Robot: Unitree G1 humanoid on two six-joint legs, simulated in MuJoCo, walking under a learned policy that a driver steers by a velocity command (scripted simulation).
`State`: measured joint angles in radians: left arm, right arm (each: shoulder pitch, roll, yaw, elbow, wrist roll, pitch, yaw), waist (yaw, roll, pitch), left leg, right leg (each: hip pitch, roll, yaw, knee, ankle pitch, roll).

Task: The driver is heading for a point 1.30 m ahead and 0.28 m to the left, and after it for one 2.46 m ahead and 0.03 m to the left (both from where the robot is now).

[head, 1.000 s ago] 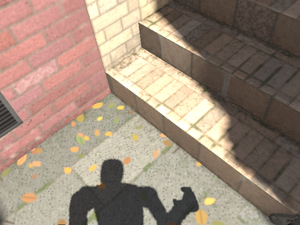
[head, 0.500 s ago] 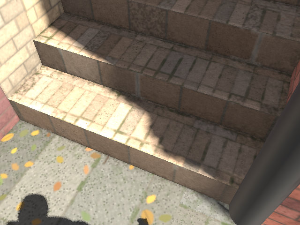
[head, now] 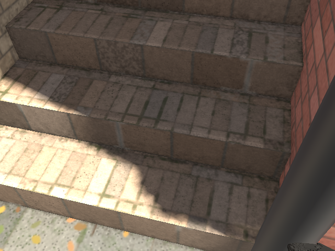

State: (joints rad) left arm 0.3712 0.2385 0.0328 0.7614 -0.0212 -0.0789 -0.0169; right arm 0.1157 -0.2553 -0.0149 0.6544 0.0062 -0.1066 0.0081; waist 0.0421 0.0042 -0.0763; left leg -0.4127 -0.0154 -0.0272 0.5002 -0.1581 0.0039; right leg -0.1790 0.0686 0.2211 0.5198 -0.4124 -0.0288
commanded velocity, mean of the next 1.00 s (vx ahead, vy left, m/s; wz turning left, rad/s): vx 0.48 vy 0.00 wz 0.32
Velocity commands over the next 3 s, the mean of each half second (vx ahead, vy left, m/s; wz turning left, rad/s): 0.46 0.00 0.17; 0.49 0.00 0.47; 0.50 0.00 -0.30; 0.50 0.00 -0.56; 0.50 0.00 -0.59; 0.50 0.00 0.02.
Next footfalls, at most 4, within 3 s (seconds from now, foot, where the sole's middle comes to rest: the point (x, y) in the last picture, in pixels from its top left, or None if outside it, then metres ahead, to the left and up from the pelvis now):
0.38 right None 0.29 -0.10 -0.77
0.80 left None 0.35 0.19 -0.77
1.36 right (131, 194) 0.66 0.21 -0.60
1.84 left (77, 93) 1.03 0.46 -0.43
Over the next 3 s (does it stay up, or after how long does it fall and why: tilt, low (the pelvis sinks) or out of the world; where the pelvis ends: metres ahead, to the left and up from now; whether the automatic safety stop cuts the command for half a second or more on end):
stays up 1.47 0.32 0.62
